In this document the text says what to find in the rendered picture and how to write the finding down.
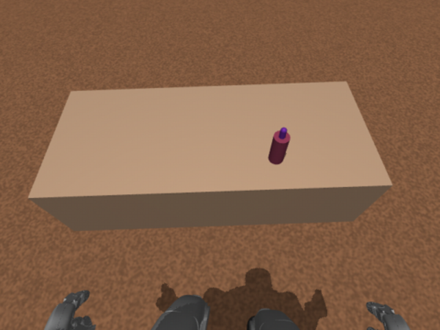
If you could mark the bottle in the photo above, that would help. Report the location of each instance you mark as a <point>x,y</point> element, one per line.
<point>279,146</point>

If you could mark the left robot hand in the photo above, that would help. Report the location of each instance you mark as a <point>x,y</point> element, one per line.
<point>62,317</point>

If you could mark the right robot hand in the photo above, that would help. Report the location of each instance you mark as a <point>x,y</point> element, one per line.
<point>387,316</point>

